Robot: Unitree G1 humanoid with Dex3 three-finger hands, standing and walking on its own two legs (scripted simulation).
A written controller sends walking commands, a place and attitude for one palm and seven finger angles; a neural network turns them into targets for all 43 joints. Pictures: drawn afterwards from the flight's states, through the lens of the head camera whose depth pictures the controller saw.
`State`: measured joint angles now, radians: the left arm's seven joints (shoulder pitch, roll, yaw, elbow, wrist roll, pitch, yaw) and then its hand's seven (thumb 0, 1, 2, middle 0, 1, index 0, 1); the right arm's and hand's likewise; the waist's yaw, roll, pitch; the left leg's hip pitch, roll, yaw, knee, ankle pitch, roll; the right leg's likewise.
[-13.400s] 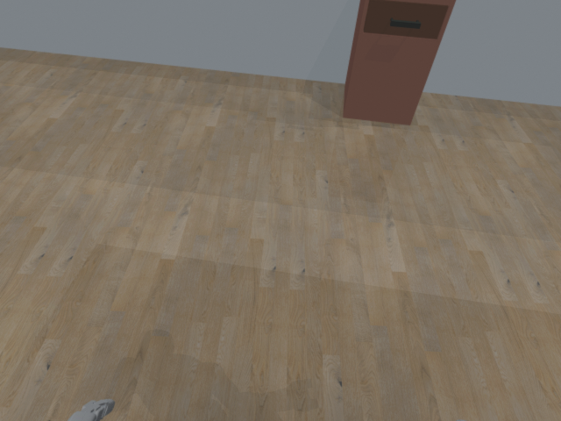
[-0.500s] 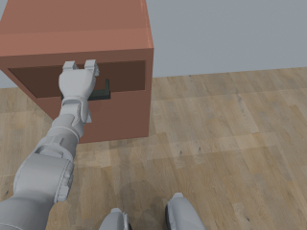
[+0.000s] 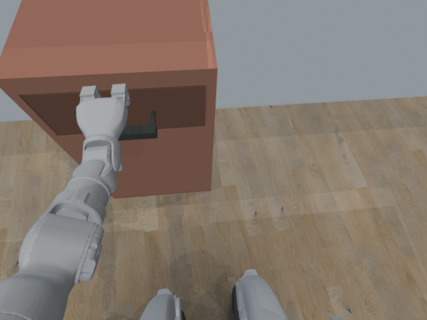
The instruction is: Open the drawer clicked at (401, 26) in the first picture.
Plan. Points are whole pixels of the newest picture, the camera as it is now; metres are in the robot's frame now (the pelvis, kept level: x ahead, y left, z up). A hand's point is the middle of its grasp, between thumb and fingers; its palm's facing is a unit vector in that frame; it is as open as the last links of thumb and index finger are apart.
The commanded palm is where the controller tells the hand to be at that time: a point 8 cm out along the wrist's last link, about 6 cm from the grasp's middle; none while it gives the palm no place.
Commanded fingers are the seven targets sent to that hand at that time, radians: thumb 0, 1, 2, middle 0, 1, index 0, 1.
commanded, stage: move the hooked fingers above the handle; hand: left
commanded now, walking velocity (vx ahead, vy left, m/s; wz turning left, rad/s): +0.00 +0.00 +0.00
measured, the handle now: (125, 125) +0.55 +0.16 -0.08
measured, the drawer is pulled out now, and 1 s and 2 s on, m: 0.00 0.00 0.00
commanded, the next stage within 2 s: none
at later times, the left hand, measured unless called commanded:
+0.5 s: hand (103, 140) +0.48 +0.19 -0.02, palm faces -0.11 +0.06 -0.99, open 13.8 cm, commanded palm +0.46 +0.16 +0.03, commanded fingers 0.00 -0.50 0.30 -0.30 -1.20 -0.30 -1.20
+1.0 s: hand (111, 151) +0.46 +0.18 -0.04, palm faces -0.25 -0.03 -0.97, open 13.8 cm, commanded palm +0.47 +0.16 +0.03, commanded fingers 0.00 -0.50 0.30 -0.30 -1.20 -0.30 -1.20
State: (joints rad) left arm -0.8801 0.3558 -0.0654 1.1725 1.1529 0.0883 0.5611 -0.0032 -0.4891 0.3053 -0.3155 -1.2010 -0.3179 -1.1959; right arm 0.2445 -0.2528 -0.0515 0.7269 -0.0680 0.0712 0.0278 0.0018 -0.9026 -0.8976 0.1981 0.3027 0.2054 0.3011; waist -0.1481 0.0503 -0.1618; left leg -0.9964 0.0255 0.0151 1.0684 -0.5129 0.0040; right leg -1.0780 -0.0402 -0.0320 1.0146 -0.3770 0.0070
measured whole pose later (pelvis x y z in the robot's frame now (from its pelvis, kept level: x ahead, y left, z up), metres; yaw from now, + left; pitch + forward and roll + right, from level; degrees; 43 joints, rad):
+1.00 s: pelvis -0.01 +0.00 +0.01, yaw +0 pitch +24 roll +0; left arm -0.82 0.35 -0.16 1.09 1.00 0.10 0.31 -0.01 -0.48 0.31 -0.32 -1.20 -0.32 -1.19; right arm 0.29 -0.23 -0.05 0.73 -0.04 0.06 -0.01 0.00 -0.90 -0.90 0.20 0.30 0.21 0.30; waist -0.11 0.06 -0.13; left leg -0.96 0.01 0.02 1.01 -0.47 0.01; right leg -1.04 -0.05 -0.02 0.96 -0.34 0.02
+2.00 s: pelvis +0.00 +0.00 +0.01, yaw +0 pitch +24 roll +0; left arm -0.84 0.36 -0.11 1.13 1.08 0.06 0.42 0.00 -0.49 0.31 -0.32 -1.20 -0.32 -1.20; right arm 0.32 -0.22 -0.04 0.76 -0.05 0.06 0.00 0.00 -0.90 -0.90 0.20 0.30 0.21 0.30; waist -0.13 0.07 -0.16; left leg -0.95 0.02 0.02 1.02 -0.50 0.01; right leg -1.03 -0.04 -0.02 0.97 -0.36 0.01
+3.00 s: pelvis +0.00 +0.00 +0.01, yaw +1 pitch +24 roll +0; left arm -0.77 0.32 -0.15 1.05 1.08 0.00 0.43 -0.01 -0.49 0.31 -0.32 -1.20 -0.32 -1.20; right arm 0.31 -0.22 -0.06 0.77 -0.05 0.04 -0.01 0.00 -0.90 -0.90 0.20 0.30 0.21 0.30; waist -0.10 0.06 -0.16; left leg -0.93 0.02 0.01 1.01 -0.49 0.00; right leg -1.01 -0.04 -0.03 0.97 -0.37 0.01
